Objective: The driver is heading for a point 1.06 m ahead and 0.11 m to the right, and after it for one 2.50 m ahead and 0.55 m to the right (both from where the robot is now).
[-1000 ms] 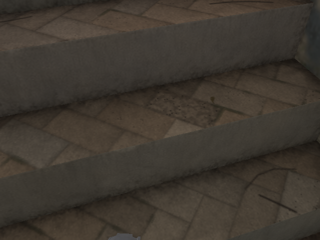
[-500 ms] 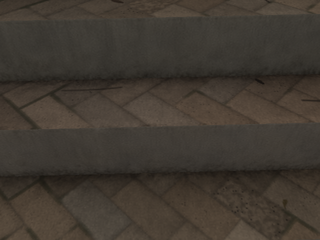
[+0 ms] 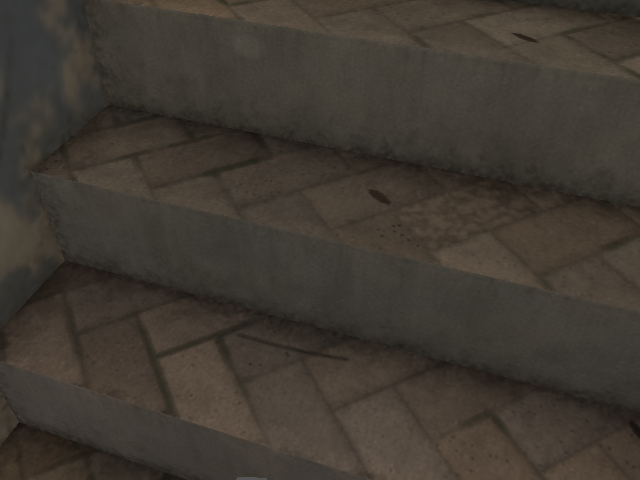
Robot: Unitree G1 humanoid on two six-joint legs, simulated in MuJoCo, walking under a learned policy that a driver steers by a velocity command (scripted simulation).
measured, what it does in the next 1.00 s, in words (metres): climbs: left foot 0.21 m higher, then right foot 0.21 m higher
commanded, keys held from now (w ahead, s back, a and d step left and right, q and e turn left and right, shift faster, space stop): w+q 0.06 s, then w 0.52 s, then w+e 0.42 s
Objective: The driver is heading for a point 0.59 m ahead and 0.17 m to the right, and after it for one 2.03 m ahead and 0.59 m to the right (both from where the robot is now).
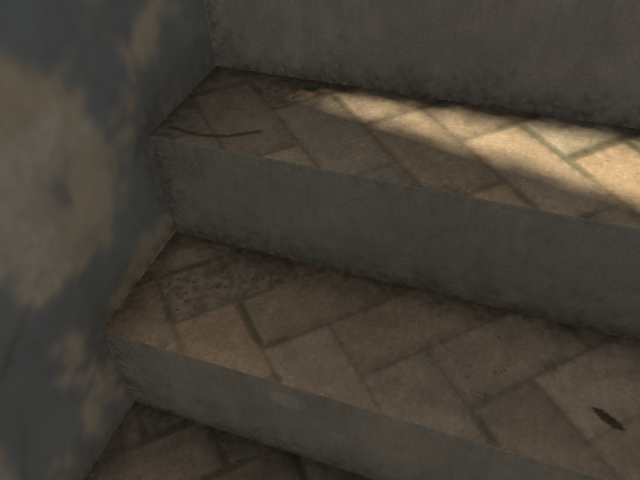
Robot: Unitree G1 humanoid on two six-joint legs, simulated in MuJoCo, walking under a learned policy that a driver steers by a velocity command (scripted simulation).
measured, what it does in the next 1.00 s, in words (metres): climbs, turning right: left foot 0.21 m higher, then right foot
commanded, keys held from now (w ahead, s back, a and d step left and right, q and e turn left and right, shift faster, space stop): w+e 0.36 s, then e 0.46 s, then w+e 0.14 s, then e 0.04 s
